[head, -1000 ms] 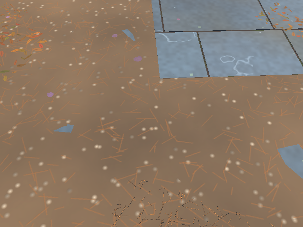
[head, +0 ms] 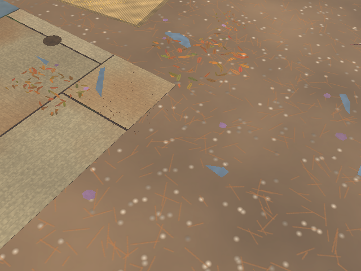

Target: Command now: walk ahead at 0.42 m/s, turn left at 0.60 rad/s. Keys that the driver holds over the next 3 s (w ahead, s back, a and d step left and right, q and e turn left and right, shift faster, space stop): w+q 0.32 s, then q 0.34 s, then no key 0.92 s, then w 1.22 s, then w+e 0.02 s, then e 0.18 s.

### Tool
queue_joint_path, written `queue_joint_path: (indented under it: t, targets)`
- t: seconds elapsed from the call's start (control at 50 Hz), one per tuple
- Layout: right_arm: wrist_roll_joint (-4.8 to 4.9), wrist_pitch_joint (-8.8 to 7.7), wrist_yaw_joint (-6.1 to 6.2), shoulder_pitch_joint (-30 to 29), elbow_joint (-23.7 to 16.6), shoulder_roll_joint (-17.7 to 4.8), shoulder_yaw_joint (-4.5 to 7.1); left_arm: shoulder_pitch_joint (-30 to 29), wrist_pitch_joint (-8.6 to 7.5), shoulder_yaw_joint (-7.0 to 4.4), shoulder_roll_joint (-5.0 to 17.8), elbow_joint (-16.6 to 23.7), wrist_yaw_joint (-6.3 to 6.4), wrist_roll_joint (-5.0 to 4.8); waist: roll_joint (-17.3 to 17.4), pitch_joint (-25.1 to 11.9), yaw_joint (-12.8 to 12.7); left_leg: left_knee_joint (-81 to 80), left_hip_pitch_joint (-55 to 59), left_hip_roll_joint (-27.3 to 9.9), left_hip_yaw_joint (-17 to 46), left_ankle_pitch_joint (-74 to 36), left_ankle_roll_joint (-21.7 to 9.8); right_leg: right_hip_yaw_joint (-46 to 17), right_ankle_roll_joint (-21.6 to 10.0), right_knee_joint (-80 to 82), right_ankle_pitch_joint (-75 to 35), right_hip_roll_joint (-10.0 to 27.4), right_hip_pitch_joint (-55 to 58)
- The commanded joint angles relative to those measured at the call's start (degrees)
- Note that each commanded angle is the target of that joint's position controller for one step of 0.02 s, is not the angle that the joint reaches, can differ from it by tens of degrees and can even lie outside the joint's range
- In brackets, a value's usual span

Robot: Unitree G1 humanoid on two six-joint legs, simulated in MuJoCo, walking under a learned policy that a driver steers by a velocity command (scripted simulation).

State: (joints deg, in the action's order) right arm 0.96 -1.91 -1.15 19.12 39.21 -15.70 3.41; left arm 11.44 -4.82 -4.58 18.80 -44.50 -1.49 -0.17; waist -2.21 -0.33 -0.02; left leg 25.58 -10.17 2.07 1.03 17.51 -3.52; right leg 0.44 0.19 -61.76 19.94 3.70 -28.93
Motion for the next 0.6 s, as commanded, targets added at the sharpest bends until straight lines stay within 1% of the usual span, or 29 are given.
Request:
queue_joint_path:
  t: [0.02,0.06,0.1,0.12,0.16,0.18,0.2,0.24,0.26,0.28,0.3,0.32,0.34,0.36,0.38,0.4,0.42,0.44,0.46,0.48,0.52,0.56,0.6]
  targets:
    - [-0.42,-1.32,1.28,-0.6,-4.3,-9.4,2.22,-7.2,-2.13,-1.19,5.6,6.0,-0.43,0.91,7.9,2.6,0.7,-14.7,10.3,-13.8,18.1,-14.5,-11.2,-2.1,1.4,5.9,-8.8,0.9,-16.5]
    - [-0.19,-1.28,2.15,0.2,-3.8,-10.3,2.59,-9.8,-1.83,-0.33,3.4,6.7,-0.4,0.74,6.6,2.9,1.2,-14.5,7.3,-11.6,14.2,-18.1,-10.1,-1.4,2.7,14.6,-14.3,-0.8,-13.2]
    - [0.03,-1.2,2.69,1.8,-2.9,-11.1,2.89,-13.6,-1.83,0.55,1.6,7.8,-0.67,0.39,7.6,3.6,2.5,-14.1,3.5,-10.0,12.1,-17.4,-8.8,-0.9,3.2,23.5,-20.2,-2.8,-8.4]
    - [0.24,-1.16,2.85,2.9,-2.4,-11.4,3.05,-15.7,-1.88,0.79,1.3,8.4,-0.92,0.12,8.1,3.9,3.3,-14.2,2.2,-10.0,12.3,-16.3,-8.4,-0.7,3.2,26.4,-21.9,-3.6,-6.4]
    - [0.73,-1.16,2.9,4.8,-1.2,-11.6,3.21,-17.8,-1.99,0.77,2.0,9.5,-1.26,-0.39,8.3,4.5,3.9,-13.6,1.4,-11.0,14.1,-14.6,-7.9,-1.8,2.6,29.8,-23.8,-4.1,-3.4]
    - [0.97,-1.17,2.97,5.0,-0.8,-11.5,3.25,-17.7,-2.09,0.54,2.7,9.7,-1.33,-0.54,8.5,4.5,3.5,-13.0,2.0,-11.7,15.4,-14.1,-7.3,-2.9,2.1,31.4,-24.3,-3.9,-2.2]
    - [1.07,-1.11,3.08,4.9,-0.5,-11.5,3.35,-17.1,-2.2,0.24,3.6,9.7,-1.35,-0.6,8.8,4.5,2.9,-12.1,3.4,-12.5,16.5,-14.6,-6.8,-3.8,1.5,32.4,-24.1,-3.7,-1.3]
    - [0.85,-0.65,3.18,4.5,-0.2,-11.5,3.62,-14.9,-2.47,-0.34,5.0,9.3,-1.24,-0.57,9.9,3.9,1.7,-9.1,6.1,-13.7,18.1,-18.8,-5.9,-3.8,0.1,33.1,-20.0,-3.7,1.1]
    - [0.59,-0.35,3.09,4.1,-0.3,-11.4,3.65,-12.2,-2.62,-0.92,5.9,8.8,-1.0,-0.49,10.7,2.3,0.3,-5.7,6.8,-13.2,18.3,-25.1,-5.3,-2.7,-0.9,33.3,-17.2,-4.5,5.2]
    - [0.25,-0.11,2.92,3.5,-0.6,-10.3,3.22,-6.2,-2.69,-1.91,7.4,7.4,-0.52,-0.36,10.5,-1.8,-2.7,1.7,6.1,-10.3,16.7,-32.1,-3.8,-1.2,-2.4,35.0,-17.2,-5.1,13.9]
    - [-0.39,0.08,2.65,2.4,-2.0,-8.1,2.23,2.5,-2.69,-2.6,9.4,6.4,-0.08,0.4,9.0,-10.1,-7.0,15.2,-0.6,-6.8,15.0,-28.0,-1.8,-5.4,-5.4,32.7,-15.8,0.1,29.6]
    - [-0.14,-0.26,2.69,8.7,-3.4,-2.5,0.73,10.4,-2.22,-3.63,13.7,5.3,0.37,1.62,-5.3,-20.8,-5.7,37.3,-19.8,1.2,9.8,-4.9,2.3,-28.5,-12.8,34.6,-2.9,14.6,51.5]
    - [1.44,-0.76,2.64,11.5,-3.8,-4.3,0.52,9.0,-2.04,-2.67,11.1,5.4,-0.23,1.29,-17.2,-23.3,-3.6,48.4,-28.7,2.4,10.8,17.0,3.4,-47.6,-16.1,43.8,1.7,20.7,52.9]
    - [2.06,-0.53,2.52,7.5,-3.2,-9.6,1.99,4.3,-1.51,-1.44,6.6,6.4,0.24,0.66,-10.6,-13.5,-3.6,52.7,-32.1,-1.3,10.5,13.9,4.1,-39.2,-14.4,44.4,-0.3,19.4,44.7]
    - [1.33,-0.11,2.57,2.6,-3.8,-11.2,2.36,1.3,-0.82,-0.82,4.4,6.8,0.75,0.72,-4.7,-7.4,-3.4,52.0,-30.7,-3.7,7.7,10.4,4.4,-28.2,-13.1,43.6,-10.5,17.4,35.8]
    - [0.43,0.23,2.68,0.1,-4.4,-10.8,2.59,-1.1,-0.43,-0.47,3.4,6.4,0.87,1.07,-1.6,-3.6,-1.9,49.5,-28.2,-5.4,6.5,8.6,4.7,-20.9,-12.5,43.7,-21.4,15.0,27.9]
    - [0.16,0.95,2.74,0.1,-4.5,-10.4,3.01,-2.8,-0.47,-0.18,2.4,6.1,0.95,1.39,-2.2,-2.3,-0.2,46.9,-25.1,-7.0,6.3,8.1,4.7,-15.2,-11.9,44.2,-28.6,13.1,22.6]
    - [0.48,1.79,2.68,1.5,-4.3,-9.0,2.85,-4.0,-0.64,-0.26,2.7,5.7,0.96,1.51,-3.5,-1.7,1.1,45.4,-22.0,-7.6,5.3,7.7,4.9,-11.4,-12.0,45.4,-31.8,12.2,18.5]
    - [0.5,2.47,2.69,1.8,-4.4,-7.3,2.44,-4.8,-0.94,-0.45,3.1,5.1,1.0,1.34,-4.1,-1.0,1.7,43.1,-21.1,-7.6,4.1,7.3,5.3,-8.7,-12.7,46.7,-34.7,12.0,16.2]
    - [0.28,2.9,2.71,0.7,-5.3,-6.2,2.07,-5.4,-1.12,-0.78,4.2,4.5,1.12,1.07,-4.4,-0.1,1.8,40.0,-21.6,-7.9,3.5,6.1,5.8,-6.7,-13.5,48.0,-36.8,12.4,15.3]
    - [-0.28,3.17,2.48,-1.0,-6.3,-5.5,1.66,-5.8,-0.97,-1.5,6.3,3.7,1.49,0.79,-3.6,-1.0,1.7,33.9,-21.8,-8.4,3.0,0.6,6.1,-3.7,-14.3,49.0,-39.2,13.3,16.7]
    - [-0.32,3.05,1.71,-2.5,-6.6,-5.4,1.49,-7.2,-0.17,-1.59,6.7,3.6,1.9,0.36,-2.7,-2.5,1.3,27.2,-19.2,-8.2,1.7,-6.9,5.8,0.7,-13.4,48.9,-38.4,12.3,17.8]
    - [-0.26,2.99,0.86,-5.3,-7.3,-5.5,1.53,-7.5,0.68,-1.58,7.1,3.2,2.05,-0.11,-2.6,-2.5,0.3,20.8,-16.6,-7.3,0.0,-11.7,5.1,4.3,-11.9,48.0,-36.7,11.3,18.8]
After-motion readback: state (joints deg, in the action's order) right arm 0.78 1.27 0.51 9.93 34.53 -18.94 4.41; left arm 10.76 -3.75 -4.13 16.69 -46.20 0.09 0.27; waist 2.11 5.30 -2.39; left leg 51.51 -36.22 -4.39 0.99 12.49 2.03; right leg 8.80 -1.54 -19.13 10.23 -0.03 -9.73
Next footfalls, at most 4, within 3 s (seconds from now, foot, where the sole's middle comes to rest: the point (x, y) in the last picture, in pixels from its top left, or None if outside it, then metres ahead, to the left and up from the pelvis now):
0.30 right None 0.35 -0.11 -0.78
0.74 left None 0.40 0.19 -0.78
1.08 right None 0.47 -0.05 -0.78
1.88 left None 0.45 0.23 -0.78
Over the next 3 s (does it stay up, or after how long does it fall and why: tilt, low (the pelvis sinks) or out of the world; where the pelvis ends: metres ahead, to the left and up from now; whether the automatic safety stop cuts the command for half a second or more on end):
stays up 0.96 0.42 -0.01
